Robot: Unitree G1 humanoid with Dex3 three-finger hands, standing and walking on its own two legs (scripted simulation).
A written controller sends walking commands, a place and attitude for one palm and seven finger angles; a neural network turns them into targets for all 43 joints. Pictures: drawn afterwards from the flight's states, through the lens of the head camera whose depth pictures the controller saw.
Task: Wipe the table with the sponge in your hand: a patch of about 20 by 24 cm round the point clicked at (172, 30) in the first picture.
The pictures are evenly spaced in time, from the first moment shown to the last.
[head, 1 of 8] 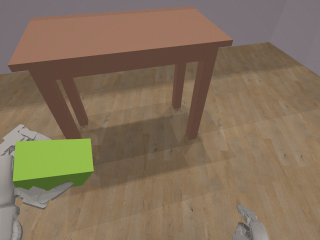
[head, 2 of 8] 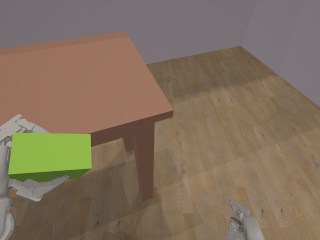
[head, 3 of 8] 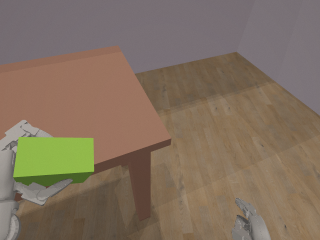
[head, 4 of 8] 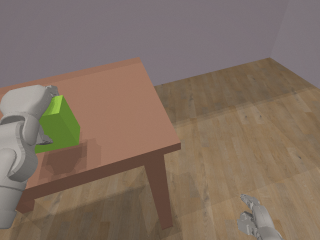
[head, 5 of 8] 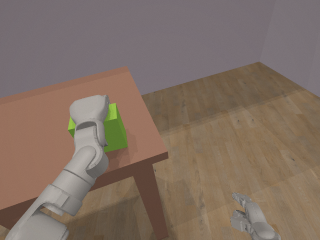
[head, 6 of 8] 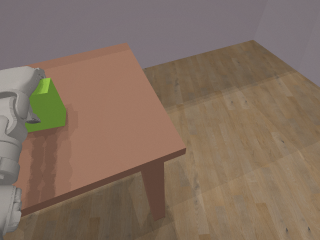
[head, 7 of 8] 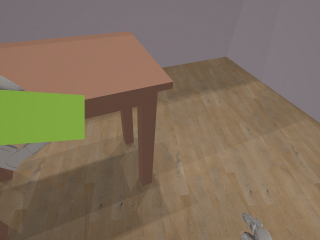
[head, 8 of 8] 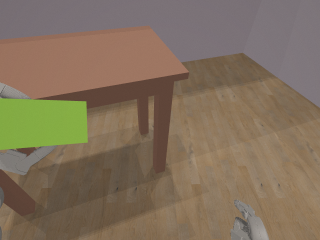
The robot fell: no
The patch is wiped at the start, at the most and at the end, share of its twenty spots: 0.00 0.95 0.95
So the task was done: yes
